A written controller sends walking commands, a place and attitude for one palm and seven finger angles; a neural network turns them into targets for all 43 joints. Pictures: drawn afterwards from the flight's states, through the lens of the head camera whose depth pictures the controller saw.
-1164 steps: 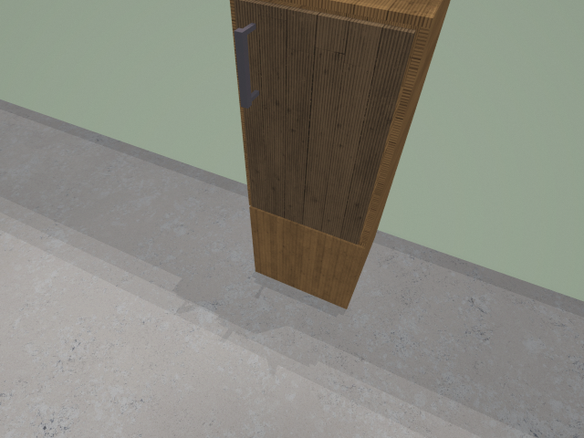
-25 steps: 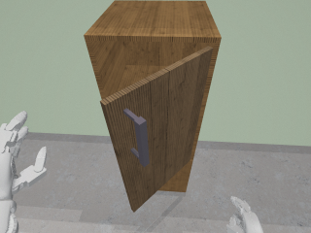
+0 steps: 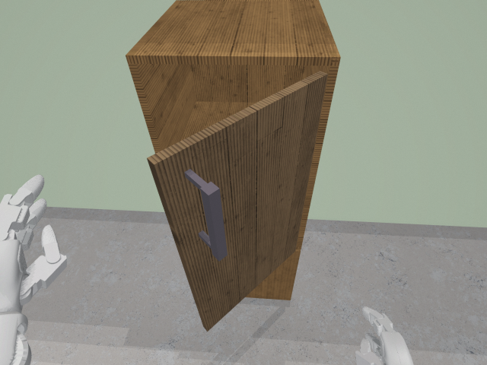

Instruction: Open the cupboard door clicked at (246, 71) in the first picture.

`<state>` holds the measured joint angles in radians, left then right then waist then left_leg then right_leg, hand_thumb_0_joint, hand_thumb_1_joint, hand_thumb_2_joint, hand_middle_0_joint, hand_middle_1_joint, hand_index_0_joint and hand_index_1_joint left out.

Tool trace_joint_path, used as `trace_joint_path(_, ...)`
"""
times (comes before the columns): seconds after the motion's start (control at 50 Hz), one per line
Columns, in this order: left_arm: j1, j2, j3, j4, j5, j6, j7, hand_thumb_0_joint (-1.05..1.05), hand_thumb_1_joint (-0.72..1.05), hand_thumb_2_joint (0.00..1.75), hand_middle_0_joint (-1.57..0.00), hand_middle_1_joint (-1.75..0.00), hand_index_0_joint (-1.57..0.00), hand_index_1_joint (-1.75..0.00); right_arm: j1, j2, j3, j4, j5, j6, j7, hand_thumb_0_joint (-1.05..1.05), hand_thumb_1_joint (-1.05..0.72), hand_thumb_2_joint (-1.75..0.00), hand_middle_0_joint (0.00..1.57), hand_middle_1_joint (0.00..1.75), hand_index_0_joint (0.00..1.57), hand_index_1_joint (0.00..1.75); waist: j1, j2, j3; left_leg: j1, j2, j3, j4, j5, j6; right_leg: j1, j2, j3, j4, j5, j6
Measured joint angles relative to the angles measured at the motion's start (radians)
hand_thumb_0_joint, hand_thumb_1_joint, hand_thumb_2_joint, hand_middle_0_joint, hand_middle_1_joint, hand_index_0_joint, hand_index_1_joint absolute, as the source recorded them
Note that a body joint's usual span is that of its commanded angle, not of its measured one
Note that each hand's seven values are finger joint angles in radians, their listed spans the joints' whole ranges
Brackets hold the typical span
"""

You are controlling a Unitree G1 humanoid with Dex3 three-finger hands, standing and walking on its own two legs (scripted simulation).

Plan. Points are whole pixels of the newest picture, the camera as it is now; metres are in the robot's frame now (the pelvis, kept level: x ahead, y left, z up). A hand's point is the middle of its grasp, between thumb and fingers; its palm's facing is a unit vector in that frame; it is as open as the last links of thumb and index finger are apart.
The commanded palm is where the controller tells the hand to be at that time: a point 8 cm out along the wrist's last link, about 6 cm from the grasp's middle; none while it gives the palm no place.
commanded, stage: step back with the hand held close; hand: left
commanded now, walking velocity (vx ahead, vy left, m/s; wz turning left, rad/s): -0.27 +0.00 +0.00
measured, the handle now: (207, 218) +0.30 +0.10 +0.12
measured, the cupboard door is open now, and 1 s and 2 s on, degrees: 47 47 47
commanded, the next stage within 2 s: stop stepping back and stand still in 1.10 s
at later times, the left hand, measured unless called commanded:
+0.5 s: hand (23, 292) +0.15 +0.29 +0.15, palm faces +0.35 -0.79 -0.50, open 7.4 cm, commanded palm +0.08 +0.33 +0.17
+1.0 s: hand out of the picture +0.06 +0.33 +0.17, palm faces +0.48 -0.77 -0.43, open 7.4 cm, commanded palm -0.01 +0.36 +0.17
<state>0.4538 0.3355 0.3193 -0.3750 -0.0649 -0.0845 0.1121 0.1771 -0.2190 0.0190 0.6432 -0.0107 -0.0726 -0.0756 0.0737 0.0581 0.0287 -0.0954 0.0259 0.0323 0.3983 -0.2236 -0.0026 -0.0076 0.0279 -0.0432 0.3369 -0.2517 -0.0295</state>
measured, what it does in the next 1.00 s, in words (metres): walks backwards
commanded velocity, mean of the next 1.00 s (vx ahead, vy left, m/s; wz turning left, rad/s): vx -0.30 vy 0.00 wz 0.00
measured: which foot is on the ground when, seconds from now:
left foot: down 0.00-1.00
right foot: down 0.00-0.86, up 0.88-1.00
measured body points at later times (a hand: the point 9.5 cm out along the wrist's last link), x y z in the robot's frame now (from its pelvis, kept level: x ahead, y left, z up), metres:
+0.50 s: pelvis -0.06 +0.03 -0.01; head -0.04 +0.04 +0.44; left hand +0.12 +0.33 +0.17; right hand +0.11 -0.22 -0.08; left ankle +0.00 +0.12 -0.74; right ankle -0.04 -0.10 -0.74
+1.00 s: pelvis -0.15 +0.06 -0.02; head -0.13 +0.09 +0.43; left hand +0.03 +0.37 +0.19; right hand +0.03 -0.16 -0.09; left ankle +0.00 +0.12 -0.74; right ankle -0.18 -0.09 -0.67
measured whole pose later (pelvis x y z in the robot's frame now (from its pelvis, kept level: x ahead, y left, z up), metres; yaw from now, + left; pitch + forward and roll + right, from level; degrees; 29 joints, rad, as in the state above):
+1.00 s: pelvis -0.15 +0.06 -0.02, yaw +1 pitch -1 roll -5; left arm 0.48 0.45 0.47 -0.56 -0.04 -0.22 0.17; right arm 0.19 -0.17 -0.01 0.62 -0.01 -0.11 -0.06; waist 0.00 0.02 0.06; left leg -0.47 0.02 0.02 0.53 -0.05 0.09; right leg -0.42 0.10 0.01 1.08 -0.50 0.00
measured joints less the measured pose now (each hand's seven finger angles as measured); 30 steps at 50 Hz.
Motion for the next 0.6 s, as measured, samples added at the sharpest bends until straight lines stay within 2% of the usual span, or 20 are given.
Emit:
trace_joint_path(0.12,0.032,0.036,0.055,-0.026,0.005,-0.043,-0.005,0.02,0.89,0.89,-0.21,-0.30,-0.21,-0.30,-0.017,-0.012,-0.002,-0.047,0.011,0.044,0.005,0.02,-0.90,-0.90,0.20,0.30,0.20,0.30,-0.031,0.008,-0.012,-0.091,0.013,-0.004,0.045,-0.005,0.001,-0.077,0.012,-0.003,0.013,0.013,0.002)
trace_joint_path(0.32,0.117,0.080,0.038,-0.102,0.009,-0.025,0.002,0.02,0.89,0.89,-0.21,-0.30,-0.21,-0.30,-0.022,-0.022,-0.037,-0.098,0.027,0.095,-0.012,0.02,-0.91,-0.90,0.20,0.30,0.20,0.30,-0.059,-0.020,0.012,-0.180,0.003,0.026,0.081,0.014,0.020,-0.194,-0.004,0.024,0.089,0.021,0.022)
trace_joint_path(0.46,0.121,0.108,0.081,-0.150,0.013,-0.054,0.026,0.02,0.89,0.89,-0.21,-0.30,-0.21,-0.30,-0.002,-0.008,-0.033,-0.112,0.028,0.085,-0.012,0.02,-0.91,-0.90,0.20,0.29,0.20,0.30,-0.069,-0.047,0.020,-0.236,-0.005,0.031,0.116,0.035,0.039,-0.250,-0.013,0.027,0.127,0.042,0.036)
trace_joint_path(0.6,0.110,0.094,0.106,-0.155,0.036,-0.093,0.039,0.02,0.89,0.89,-0.21,-0.30,-0.21,-0.30,0.030,0.003,-0.020,-0.120,0.022,0.042,-0.007,0.02,-0.91,-0.90,0.20,0.30,0.20,0.30,-0.073,-0.051,0.029,-0.300,-0.018,0.020,0.164,0.052,0.060,-0.314,-0.021,0.025,0.194,0.031,0.044)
